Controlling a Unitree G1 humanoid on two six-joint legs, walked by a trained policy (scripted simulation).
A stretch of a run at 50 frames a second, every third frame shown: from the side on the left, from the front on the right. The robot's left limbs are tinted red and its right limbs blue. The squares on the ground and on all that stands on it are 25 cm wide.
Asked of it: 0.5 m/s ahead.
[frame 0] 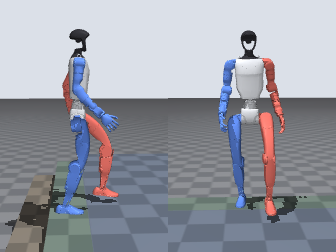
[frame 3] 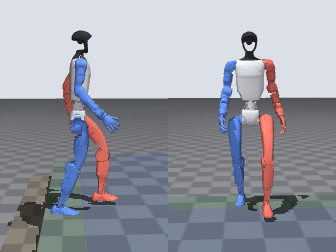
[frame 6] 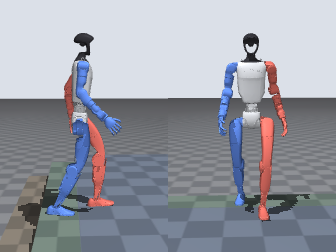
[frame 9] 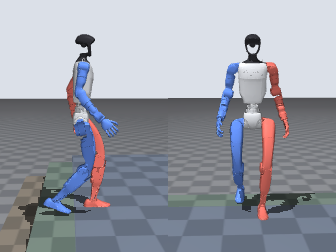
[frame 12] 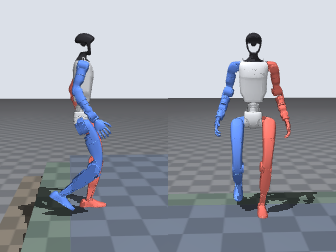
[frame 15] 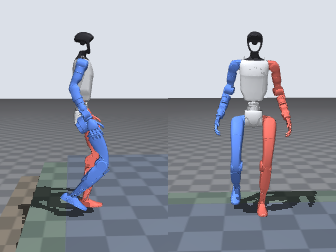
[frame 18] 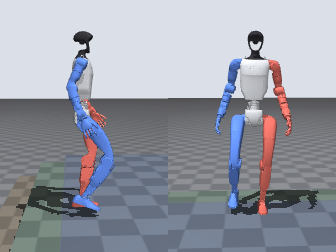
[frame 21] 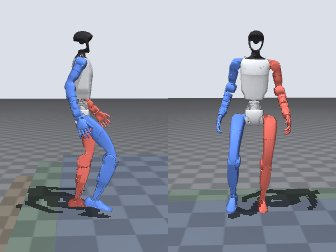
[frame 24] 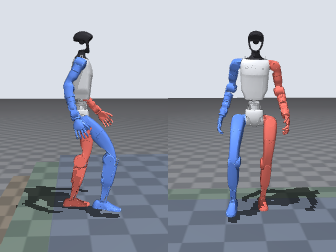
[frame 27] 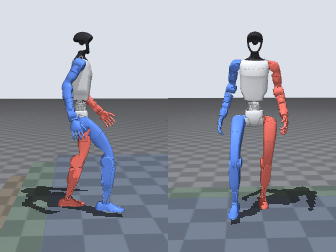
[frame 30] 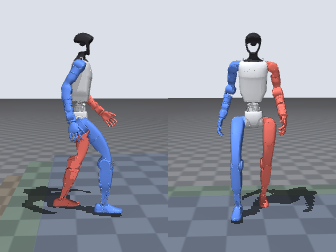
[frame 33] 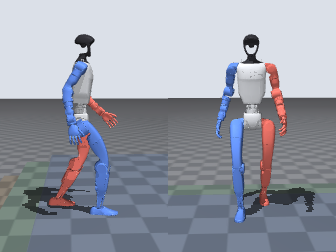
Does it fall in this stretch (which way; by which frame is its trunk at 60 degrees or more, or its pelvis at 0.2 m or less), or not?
no
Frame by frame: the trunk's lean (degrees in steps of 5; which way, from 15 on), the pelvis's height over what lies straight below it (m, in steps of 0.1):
0: 0, 0.8
3: 5, 0.8
6: 5, 0.8
9: 5, 0.8
12: 5, 0.8
15: 0, 0.8
18: 0, 0.8
21: 0, 0.8
24: 0, 0.8
27: 0, 0.8
30: 5, 0.8
33: 5, 0.8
